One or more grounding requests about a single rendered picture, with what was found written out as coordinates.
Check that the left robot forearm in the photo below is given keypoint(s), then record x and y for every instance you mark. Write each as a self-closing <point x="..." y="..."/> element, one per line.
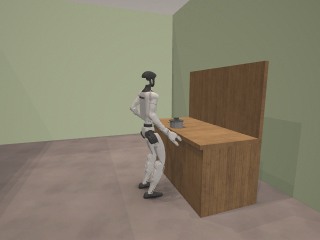
<point x="137" y="113"/>

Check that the right robot hand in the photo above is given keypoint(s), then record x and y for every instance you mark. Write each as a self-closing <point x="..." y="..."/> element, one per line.
<point x="172" y="135"/>

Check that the robot right upper arm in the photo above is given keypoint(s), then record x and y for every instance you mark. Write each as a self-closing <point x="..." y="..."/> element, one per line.
<point x="153" y="98"/>

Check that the right robot forearm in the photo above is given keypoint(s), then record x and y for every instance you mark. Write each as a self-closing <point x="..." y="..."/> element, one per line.
<point x="159" y="125"/>

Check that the lid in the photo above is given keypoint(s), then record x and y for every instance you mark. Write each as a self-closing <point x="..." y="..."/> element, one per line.
<point x="176" y="120"/>

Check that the robot torso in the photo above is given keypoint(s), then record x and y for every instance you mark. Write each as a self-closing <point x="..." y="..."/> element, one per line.
<point x="144" y="103"/>

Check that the robot left upper arm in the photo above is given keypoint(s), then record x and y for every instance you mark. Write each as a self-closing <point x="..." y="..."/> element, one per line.
<point x="136" y="102"/>

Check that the table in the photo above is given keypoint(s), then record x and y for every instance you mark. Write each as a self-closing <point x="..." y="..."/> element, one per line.
<point x="215" y="166"/>

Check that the robot right shin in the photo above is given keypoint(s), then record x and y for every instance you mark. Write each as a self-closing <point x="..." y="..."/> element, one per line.
<point x="155" y="177"/>

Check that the pot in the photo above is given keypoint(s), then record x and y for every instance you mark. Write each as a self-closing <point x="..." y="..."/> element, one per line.
<point x="176" y="125"/>

